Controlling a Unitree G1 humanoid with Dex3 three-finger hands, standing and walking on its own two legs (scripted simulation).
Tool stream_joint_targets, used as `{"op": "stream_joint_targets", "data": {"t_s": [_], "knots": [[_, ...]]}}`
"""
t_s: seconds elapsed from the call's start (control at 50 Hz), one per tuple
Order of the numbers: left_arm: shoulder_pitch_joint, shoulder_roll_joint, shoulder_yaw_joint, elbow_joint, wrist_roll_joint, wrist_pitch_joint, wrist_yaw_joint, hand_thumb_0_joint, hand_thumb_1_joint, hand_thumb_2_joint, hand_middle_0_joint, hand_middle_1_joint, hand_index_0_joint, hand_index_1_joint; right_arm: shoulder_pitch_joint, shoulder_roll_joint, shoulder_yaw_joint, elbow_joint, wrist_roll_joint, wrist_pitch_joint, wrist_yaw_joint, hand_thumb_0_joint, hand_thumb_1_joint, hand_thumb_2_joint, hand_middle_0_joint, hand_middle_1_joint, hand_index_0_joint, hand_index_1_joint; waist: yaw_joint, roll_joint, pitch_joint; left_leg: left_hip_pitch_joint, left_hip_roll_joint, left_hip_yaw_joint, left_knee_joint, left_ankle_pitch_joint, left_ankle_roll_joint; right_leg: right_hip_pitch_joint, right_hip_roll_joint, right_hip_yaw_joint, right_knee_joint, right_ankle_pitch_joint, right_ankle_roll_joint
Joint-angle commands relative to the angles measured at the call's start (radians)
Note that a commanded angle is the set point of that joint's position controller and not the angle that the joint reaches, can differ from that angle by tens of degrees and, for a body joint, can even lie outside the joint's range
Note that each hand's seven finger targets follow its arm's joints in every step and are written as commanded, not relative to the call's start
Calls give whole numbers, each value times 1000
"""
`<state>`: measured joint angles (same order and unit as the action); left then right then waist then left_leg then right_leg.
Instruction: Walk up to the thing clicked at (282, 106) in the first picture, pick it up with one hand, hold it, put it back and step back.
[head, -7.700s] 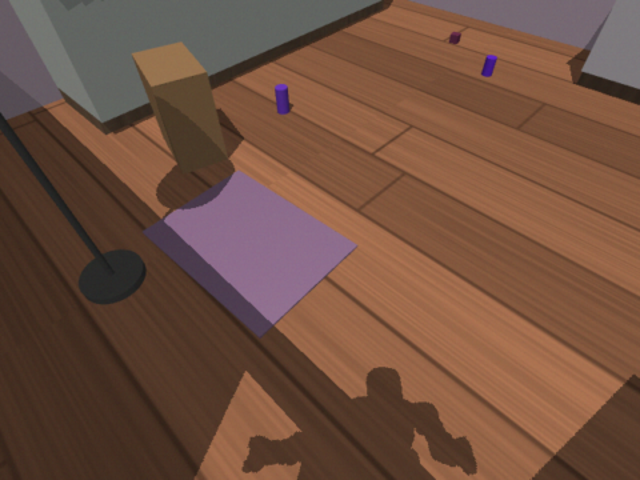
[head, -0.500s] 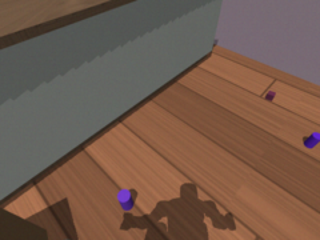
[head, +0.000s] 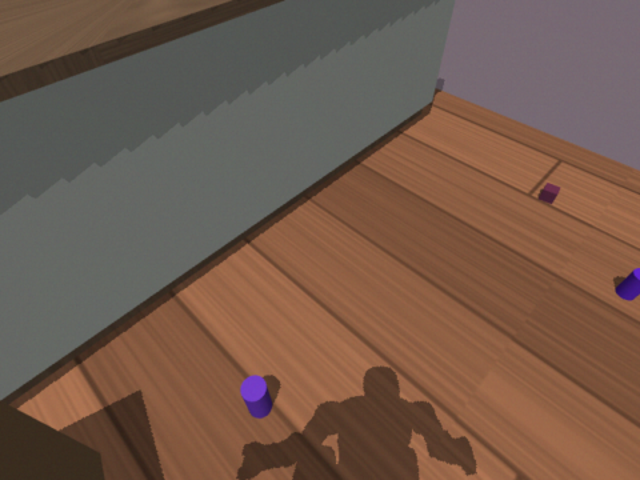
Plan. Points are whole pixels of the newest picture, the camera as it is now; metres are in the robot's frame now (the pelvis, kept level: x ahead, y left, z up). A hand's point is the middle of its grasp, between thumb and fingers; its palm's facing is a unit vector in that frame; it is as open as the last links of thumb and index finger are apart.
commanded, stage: stand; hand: left
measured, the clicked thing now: (257, 397) +0.46 +0.22 -0.71
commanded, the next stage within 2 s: go down in 1.62 s
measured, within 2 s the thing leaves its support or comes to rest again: neither
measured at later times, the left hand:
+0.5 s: hand out of the picture +0.09 +0.25 -0.16, palm faces -0.03 -0.94 -0.34, open 7.4 cm
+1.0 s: hand out of the picture +0.09 +0.25 -0.16, palm faces -0.02 -0.94 -0.34, open 7.4 cm
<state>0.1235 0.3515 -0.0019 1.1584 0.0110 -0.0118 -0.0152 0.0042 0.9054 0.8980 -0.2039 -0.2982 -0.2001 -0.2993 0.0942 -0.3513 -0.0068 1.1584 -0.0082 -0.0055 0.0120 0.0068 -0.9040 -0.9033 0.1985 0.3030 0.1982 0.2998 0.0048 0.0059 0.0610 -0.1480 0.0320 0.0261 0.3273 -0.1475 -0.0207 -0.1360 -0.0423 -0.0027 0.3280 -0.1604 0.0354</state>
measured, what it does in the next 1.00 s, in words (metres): stands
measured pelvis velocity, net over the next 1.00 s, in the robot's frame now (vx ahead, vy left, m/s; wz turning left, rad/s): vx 0.02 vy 0.00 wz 0.01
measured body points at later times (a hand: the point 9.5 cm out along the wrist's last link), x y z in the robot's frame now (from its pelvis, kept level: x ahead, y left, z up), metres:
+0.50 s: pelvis +0.01 +0.00 +0.00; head +0.03 -0.01 +0.45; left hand +0.09 +0.30 -0.13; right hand +0.09 -0.30 -0.13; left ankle +0.02 +0.13 -0.75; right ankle +0.01 -0.14 -0.75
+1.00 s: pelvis +0.02 +0.00 +0.00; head +0.03 +0.00 +0.45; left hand +0.09 +0.30 -0.13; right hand +0.10 -0.30 -0.13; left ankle +0.02 +0.13 -0.75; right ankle +0.01 -0.14 -0.75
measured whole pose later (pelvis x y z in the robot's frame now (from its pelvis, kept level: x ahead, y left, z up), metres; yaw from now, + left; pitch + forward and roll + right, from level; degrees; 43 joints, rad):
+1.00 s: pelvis +0.02 +0.00 +0.00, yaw +1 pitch -1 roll +0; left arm 0.10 0.35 0.00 1.13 0.01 -0.01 -0.01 0.00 0.90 0.90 -0.20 -0.30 -0.20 -0.30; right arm 0.09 -0.35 0.00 1.14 0.00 0.00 0.01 0.01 -0.90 -0.90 0.20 0.30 0.20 0.30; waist 0.00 0.01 0.05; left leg -0.13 0.03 0.01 0.32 -0.17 -0.03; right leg -0.10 -0.04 -0.02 0.31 -0.19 0.03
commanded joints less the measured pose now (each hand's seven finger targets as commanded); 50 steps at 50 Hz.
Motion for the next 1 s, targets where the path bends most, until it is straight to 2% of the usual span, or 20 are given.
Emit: {"op": "stream_joint_targets", "data": {"t_s": [0.0, 0.06, 0.22, 0.36, 0.46, 0.54, 0.58, 0.68, 0.74, 0.82, 0.98], "knots": [[-42, 215, 40, -66, -4, -16, 19, 0, 900, 900, -200, -300, -200, -300, -54, -220, -40, -58, -1, -24, -10, 0, -900, -900, 200, 300, 200, 300, -4, 5, -87, 18, 108, -98, -70, 0, 35, 5, -88, 70, -53, 31, -44], [-41, 217, 40, -65, -1, -14, 18, 0, 900, 900, -200, -300, -200, -300, -47, -216, -38, -58, 0, -22, -10, 0, -900, -900, 200, 300, 200, 300, -8, 0, -65, 10, 102, -100, -73, -53, 30, -21, -87, 72, -60, -10, -45], [-41, 222, 41, -76, -2, -23, 21, 0, 900, 900, -200, -300, -200, -301, -41, -215, -37, -66, 1, -25, -8, 0, -900, -900, 200, 300, 200, 300, -10, -22, -106, 51, 108, -91, -38, 99, 34, 10, -97, 69, -52, 95, -44], [-39, 213, 39, -80, -1, -20, 21, 0, 900, 900, -200, -300, -200, -301, -53, -219, -36, -69, 1, -27, -13, 0, -900, -900, 200, 300, 200, 300, -4, -5, -114, 58, 114, -88, -35, 144, 30, 30, -99, 63, -49, 146, -41], [-51, 218, 41, -82, -3, -17, 21, 0, 900, 900, -200, -300, -200, -301, -45, -214, -34, -67, 0, -24, -12, 0, -900, -900, 200, 300, 200, 300, -6, -9, -85, 41, 109, -88, -51, 78, 26, 15, -96, 67, -61, 77, -42], [-53, 219, 42, -83, -2, -19, 22, 0, 900, 900, -200, -300, -200, -301, -48, -215, -35, -70, 1, -25, -12, 0, -900, -900, 200, 300, 200, 300, -4, -16, -109, 49, 114, -90, -46, 119, 30, 42, -99, 62, -49, 117, -44], [-47, 212, 40, -82, -2, -19, 22, 0, 900, 900, -200, -300, -200, -301, -49, -219, -35, -69, 1, -24, -12, 0, -900, -900, 200, 300, 200, 300, -2, -14, -97, 45, 109, -87, -47, 100, 29, 28, -95, 61, -58, 95, -41], [-47, 219, 42, -84, -3, -20, 22, 0, 900, 900, -200, -300, -200, -301, -39, -215, -35, -70, 1, -25, -13, 0, -900, -900, 200, 300, 200, 300, -5, -12, -110, 59, 110, -85, -36, 155, 29, 42, -103, 64, -53, 151, -45], [-56, 215, 40, -86, -1, -19, 23, 0, 900, 900, -200, -300, -200, -301, -43, -214, -35, -72, 1, -23, -14, 0, -900, -900, 200, 300, 200, 300, -9, -8, -99, 45, 110, -85, -39, 117, 30, 37, -100, 61, -60, 119, -42], [-52, 218, 43, -87, -1, -19, 25, 0, 900, 900, -200, -300, -200, -301, -36, -214, -35, -76, 0, -23, -15, 0, -900, -900, 200, 300, 200, 300, -8, -7, -119, 51, 112, -82, -34, 173, 32, 63, -102, 53, -48, 172, -42], [-46, 220, 44, -83, -2, -18, 24, 0, 900, 900, -200, -300, -200, -301, -34, -211, -34, -75, 1, -22, -15, 0, -900, -900, 200, 300, 200, 300, -7, -11, -94, 43, 107, -87, -45, 131, 30, 49, -100, 54, -57, 123, -43]]}}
